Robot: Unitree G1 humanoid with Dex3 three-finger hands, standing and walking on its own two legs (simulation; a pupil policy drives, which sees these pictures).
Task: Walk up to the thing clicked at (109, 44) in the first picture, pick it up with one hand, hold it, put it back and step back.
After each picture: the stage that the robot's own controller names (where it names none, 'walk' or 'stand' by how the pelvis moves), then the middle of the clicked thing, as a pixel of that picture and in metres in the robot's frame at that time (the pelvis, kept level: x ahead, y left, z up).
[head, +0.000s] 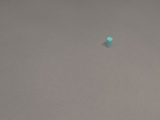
stand; (109, 42) +1.40 -0.36 -0.72
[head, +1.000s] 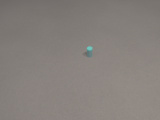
walk; (89, 51) +1.32 +0.00 -0.70
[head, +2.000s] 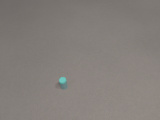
walk; (63, 83) +0.82 +0.22 -0.72
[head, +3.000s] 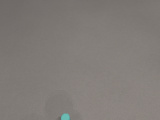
walk; out of the picture +0.45 +0.20 -0.71
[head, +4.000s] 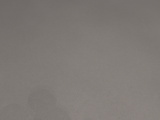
stand; out of the picture +0.35 +0.15 -0.71
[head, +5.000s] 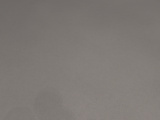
stand; out of the picture +0.35 +0.16 -0.72
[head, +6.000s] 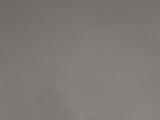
stand; out of the picture +0.35 +0.17 -0.73
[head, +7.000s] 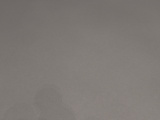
stand; out of the picture +0.34 +0.17 -0.73
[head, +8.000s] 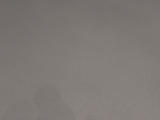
stand; out of the picture +0.33 +0.17 -0.73
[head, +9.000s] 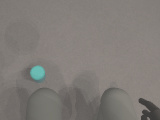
go down; (38, 74) +0.40 +0.19 -0.38
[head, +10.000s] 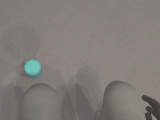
go down; (34, 70) +0.41 +0.20 -0.31
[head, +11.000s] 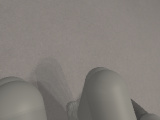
close in; out of the picture +0.40 +0.23 -0.22
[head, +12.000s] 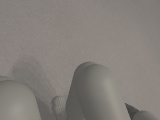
close; out of the picture +0.40 +0.24 -0.22
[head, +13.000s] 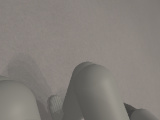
close; out of the picture +0.40 +0.25 -0.23
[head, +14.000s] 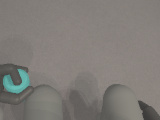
lift; (19, 86) +0.31 +0.22 -0.09
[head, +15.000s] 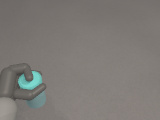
hold; (33, 90) +0.33 +0.17 +0.05
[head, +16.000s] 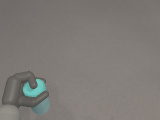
hold; (37, 97) +0.32 +0.16 +0.00
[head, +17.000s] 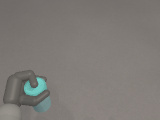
crouch; (38, 95) +0.32 +0.16 +0.00
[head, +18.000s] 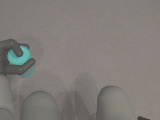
crouch; (22, 63) +0.42 +0.19 -0.11
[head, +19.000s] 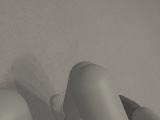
lower; out of the picture +0.41 +0.27 -0.23
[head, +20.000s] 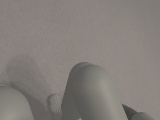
lower; out of the picture +0.42 +0.26 -0.23
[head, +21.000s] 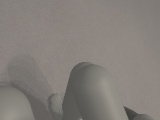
lower; out of the picture +0.42 +0.26 -0.23
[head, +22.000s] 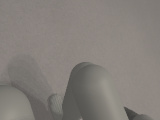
lower; out of the picture +0.41 +0.26 -0.23
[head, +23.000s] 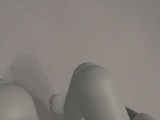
loosen; out of the picture +0.40 +0.25 -0.23
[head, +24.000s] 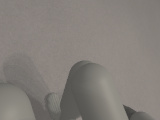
withdraw; out of the picture +0.39 +0.25 -0.23
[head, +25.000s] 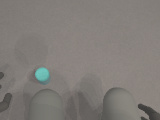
walk; (43, 76) +0.42 +0.19 -0.38
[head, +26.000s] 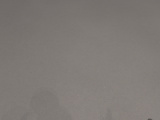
stand; out of the picture +0.35 +0.16 -0.66
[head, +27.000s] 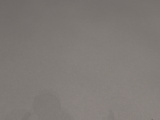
stand; out of the picture +0.35 +0.17 -0.66
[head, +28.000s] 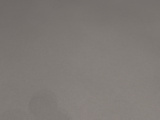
stand; out of the picture +0.36 +0.15 -0.70
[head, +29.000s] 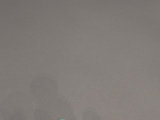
walk; out of the picture +0.38 +0.14 -0.71
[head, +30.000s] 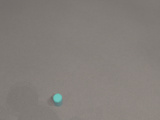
walk; (58, 100) +0.53 +0.15 -0.71
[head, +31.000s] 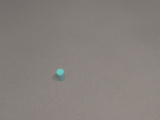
walk; (60, 75) +0.81 +0.23 -0.70
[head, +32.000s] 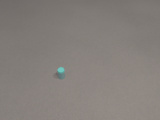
stand; (61, 73) +0.98 +0.17 -0.71
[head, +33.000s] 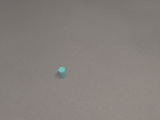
stand; (62, 73) +0.98 +0.18 -0.72
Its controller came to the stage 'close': yes
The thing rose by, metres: 0.71
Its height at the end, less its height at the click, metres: +0.00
